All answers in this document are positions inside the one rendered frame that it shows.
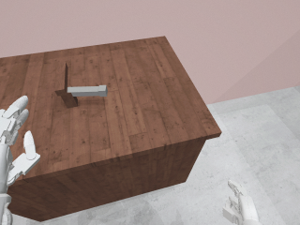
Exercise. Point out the robot right hand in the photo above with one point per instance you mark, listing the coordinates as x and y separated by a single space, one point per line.
237 211

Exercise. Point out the robot left forearm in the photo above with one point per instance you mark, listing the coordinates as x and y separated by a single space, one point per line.
6 217

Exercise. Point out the counter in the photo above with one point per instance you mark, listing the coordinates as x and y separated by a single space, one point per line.
145 135

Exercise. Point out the robot left hand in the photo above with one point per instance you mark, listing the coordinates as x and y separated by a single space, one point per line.
11 121

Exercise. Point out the tap lever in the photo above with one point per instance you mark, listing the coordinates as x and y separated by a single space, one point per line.
88 91

